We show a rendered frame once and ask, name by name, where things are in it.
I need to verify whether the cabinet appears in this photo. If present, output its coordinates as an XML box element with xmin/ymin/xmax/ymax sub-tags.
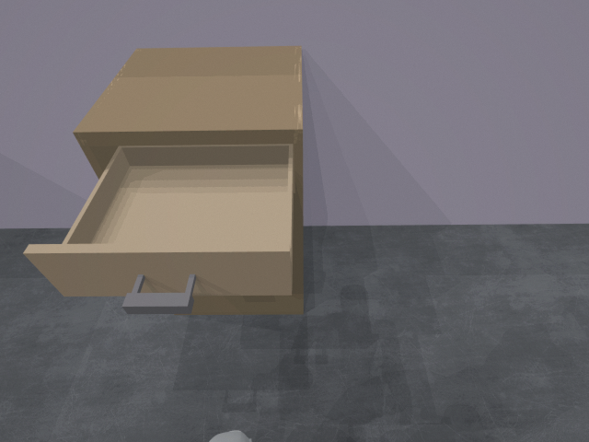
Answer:
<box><xmin>73</xmin><ymin>46</ymin><xmax>304</xmax><ymax>315</ymax></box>

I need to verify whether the drawer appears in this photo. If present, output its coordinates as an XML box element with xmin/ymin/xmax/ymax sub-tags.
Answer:
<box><xmin>23</xmin><ymin>144</ymin><xmax>294</xmax><ymax>297</ymax></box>

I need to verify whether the handle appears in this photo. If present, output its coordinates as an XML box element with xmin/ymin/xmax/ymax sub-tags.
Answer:
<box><xmin>122</xmin><ymin>274</ymin><xmax>196</xmax><ymax>314</ymax></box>

